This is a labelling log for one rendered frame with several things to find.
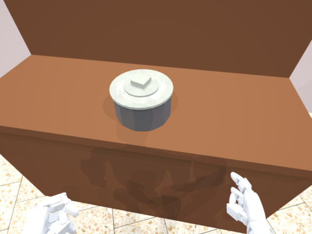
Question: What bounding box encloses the lid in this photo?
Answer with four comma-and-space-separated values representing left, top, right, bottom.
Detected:
109, 69, 173, 110

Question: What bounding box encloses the pot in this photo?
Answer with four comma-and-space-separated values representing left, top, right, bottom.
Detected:
114, 96, 172, 132

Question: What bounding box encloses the robot right hand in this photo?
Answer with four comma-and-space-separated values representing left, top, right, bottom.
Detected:
227, 172, 266, 226

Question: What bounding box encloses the table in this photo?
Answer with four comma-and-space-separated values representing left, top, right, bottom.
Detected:
0, 0, 312, 234

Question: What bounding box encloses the knob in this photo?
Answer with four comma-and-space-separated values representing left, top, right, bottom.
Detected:
131, 73, 152, 88

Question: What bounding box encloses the robot right forearm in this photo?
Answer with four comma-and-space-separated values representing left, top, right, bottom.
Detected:
247, 221, 273, 234

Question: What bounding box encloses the robot left hand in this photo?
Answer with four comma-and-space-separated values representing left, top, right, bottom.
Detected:
21, 193, 79, 234

